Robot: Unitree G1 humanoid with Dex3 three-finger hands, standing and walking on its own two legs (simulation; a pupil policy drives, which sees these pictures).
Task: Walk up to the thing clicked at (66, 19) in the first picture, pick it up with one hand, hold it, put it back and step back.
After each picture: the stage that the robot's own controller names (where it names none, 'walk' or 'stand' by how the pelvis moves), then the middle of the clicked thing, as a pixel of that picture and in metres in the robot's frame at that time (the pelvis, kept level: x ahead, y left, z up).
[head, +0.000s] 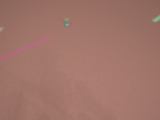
stand; (66, 22) +1.88 +0.23 -0.72
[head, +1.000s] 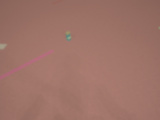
walk; (68, 36) +1.75 +0.32 -0.71
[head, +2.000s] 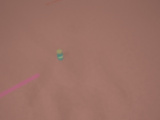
walk; (59, 54) +1.22 +0.33 -0.72
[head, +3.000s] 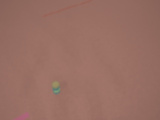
walk; (56, 87) +0.78 +0.26 -0.70
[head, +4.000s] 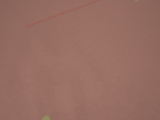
walk; out of the picture +0.47 +0.21 -0.71
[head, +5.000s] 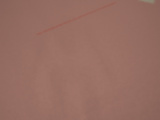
stand; out of the picture +0.39 +0.21 -0.72
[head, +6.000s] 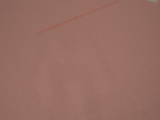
stand; out of the picture +0.38 +0.19 -0.73
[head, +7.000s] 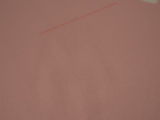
stand; out of the picture +0.40 +0.21 -0.73
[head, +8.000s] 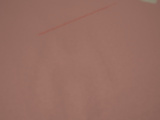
stand; out of the picture +0.39 +0.22 -0.73
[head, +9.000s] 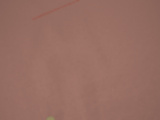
go down; out of the picture +0.39 +0.22 -0.71
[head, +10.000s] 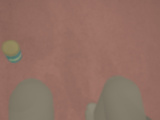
go down; (12, 52) +0.47 +0.25 -0.29
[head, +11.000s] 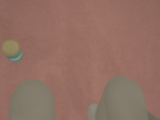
close in; (13, 51) +0.47 +0.25 -0.28
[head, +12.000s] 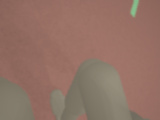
close in; out of the picture +0.46 +0.29 -0.23
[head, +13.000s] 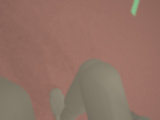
close; out of the picture +0.45 +0.29 -0.23
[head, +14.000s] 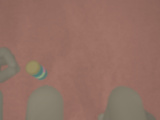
lift; (37, 70) +0.44 +0.21 -0.32
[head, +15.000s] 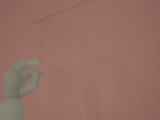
close; out of the picture +0.36 +0.17 -0.66
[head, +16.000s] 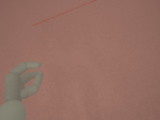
close; out of the picture +0.36 +0.19 -0.68
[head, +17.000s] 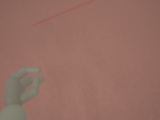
hold; out of the picture +0.36 +0.18 -0.68
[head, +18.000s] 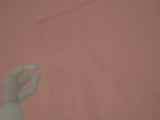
stand; out of the picture +0.37 +0.18 -0.68
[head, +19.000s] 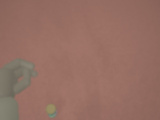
crouch; (51, 110) +0.39 +0.18 -0.60
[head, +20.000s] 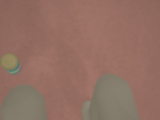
lower; (11, 64) +0.44 +0.21 -0.30
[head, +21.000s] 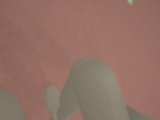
lower; out of the picture +0.42 +0.26 -0.24
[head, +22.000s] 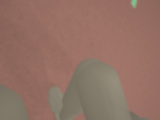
lower; out of the picture +0.42 +0.26 -0.23
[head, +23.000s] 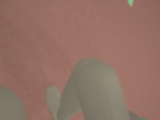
lower; out of the picture +0.41 +0.26 -0.24
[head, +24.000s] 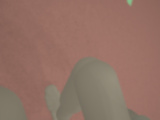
lower; out of the picture +0.42 +0.26 -0.24
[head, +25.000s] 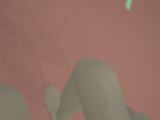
open; out of the picture +0.41 +0.25 -0.23
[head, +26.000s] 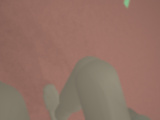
rise; out of the picture +0.36 +0.19 -0.26
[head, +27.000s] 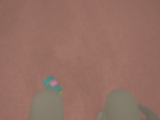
walk; (52, 87) +0.37 +0.13 -0.41
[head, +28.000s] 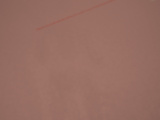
stand; out of the picture +0.28 +0.12 -0.69
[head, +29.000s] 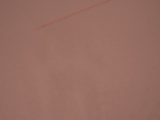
stand; out of the picture +0.28 +0.14 -0.69
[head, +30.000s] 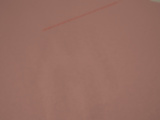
stand; out of the picture +0.29 +0.12 -0.73
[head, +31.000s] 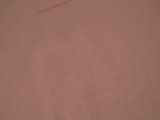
walk; out of the picture +0.31 +0.10 -0.72
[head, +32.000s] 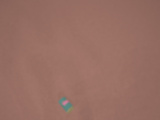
walk; (66, 105) +0.48 +0.11 -0.72
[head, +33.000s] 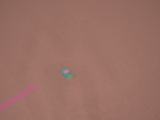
walk; (67, 74) +0.77 +0.15 -0.71
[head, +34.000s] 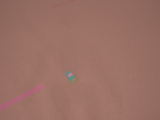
stand; (71, 77) +0.92 +0.13 -0.73
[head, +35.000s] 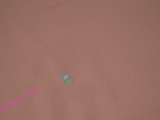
stand; (66, 79) +0.91 +0.17 -0.75
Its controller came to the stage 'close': yes
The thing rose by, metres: 0.01
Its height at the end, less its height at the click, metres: -0.02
